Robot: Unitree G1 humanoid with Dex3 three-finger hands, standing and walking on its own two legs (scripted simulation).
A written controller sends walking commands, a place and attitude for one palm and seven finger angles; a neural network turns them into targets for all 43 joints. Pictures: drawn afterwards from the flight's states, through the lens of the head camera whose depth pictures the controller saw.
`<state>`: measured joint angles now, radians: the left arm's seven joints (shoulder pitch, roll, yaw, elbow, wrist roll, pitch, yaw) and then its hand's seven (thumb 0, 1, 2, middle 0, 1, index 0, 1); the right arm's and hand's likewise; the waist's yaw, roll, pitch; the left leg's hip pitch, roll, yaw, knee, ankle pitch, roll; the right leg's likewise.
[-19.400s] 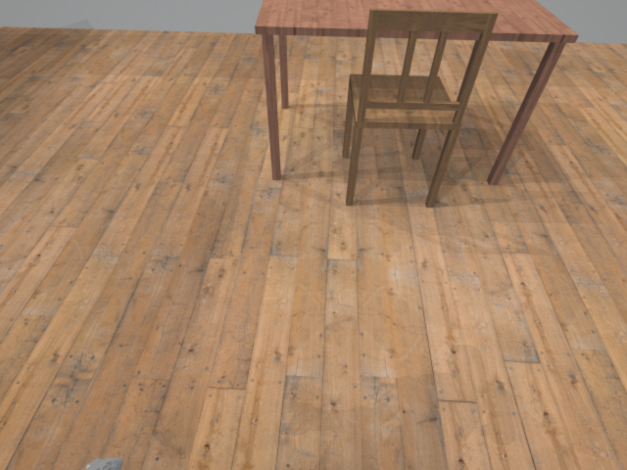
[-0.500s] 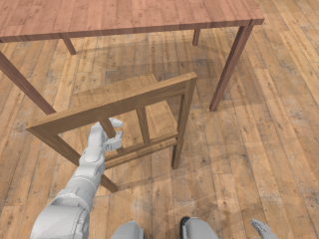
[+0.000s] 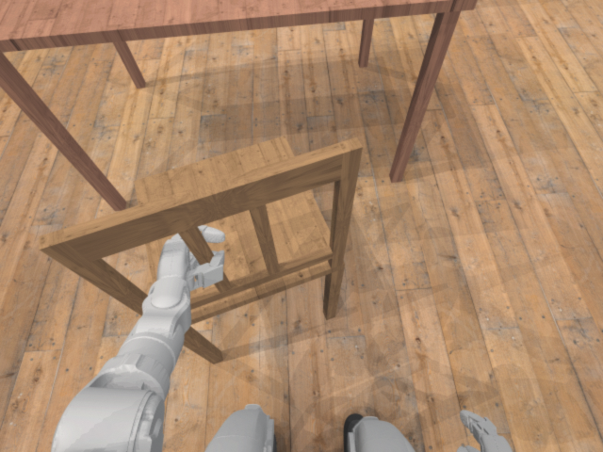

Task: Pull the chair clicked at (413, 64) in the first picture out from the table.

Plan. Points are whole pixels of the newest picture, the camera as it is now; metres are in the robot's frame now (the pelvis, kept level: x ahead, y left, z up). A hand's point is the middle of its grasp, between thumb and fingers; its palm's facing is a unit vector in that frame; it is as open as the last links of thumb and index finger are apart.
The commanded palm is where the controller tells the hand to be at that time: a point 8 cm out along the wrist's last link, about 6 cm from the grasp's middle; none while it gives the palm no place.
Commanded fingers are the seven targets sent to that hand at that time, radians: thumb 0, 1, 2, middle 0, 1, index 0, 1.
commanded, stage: step backward, pulling the chair out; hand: left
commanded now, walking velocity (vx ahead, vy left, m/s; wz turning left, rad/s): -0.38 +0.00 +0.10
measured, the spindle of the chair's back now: (208, 261) +0.40 +0.16 -0.10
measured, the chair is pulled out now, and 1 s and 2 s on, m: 0.40 0.65 0.65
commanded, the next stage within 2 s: stop walking, hand still on the chair in 0.28 s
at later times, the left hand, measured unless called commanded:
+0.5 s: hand (207, 371) +0.22 +0.13 -0.06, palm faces +0.05 -0.98 -0.19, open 5.4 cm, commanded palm +0.20 +0.18 -0.05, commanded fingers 0.00 0.90 0.90 -0.50 -1.45 -0.50 -1.45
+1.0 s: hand out of the picture +0.11 +0.13 -0.06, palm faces +0.01 -0.98 -0.18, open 5.4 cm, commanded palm +0.09 +0.18 -0.05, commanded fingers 0.00 0.90 0.90 -0.50 -1.45 -0.50 -1.45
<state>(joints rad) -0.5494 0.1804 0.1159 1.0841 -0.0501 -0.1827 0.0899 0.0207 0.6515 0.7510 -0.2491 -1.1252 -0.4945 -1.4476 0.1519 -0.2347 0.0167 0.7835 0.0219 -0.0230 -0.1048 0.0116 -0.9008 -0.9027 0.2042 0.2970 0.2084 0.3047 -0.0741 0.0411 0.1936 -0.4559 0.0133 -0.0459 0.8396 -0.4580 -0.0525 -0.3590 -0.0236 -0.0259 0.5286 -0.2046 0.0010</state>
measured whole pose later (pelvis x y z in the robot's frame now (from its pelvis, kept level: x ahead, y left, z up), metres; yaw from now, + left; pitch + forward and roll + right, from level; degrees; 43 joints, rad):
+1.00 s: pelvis -0.14 +0.00 +0.01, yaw +0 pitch -2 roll +0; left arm -0.05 0.11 -0.06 0.76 -0.02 -0.12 0.10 0.00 0.66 0.76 -0.19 -1.15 -0.50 -1.45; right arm 0.24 -0.20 0.04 0.72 0.01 -0.03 -0.12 0.01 -0.90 -0.90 0.20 0.30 0.21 0.30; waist -0.02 0.03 0.01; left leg -0.20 0.02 0.02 0.48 -0.24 -0.01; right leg -0.24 -0.03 -0.01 0.46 -0.17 0.02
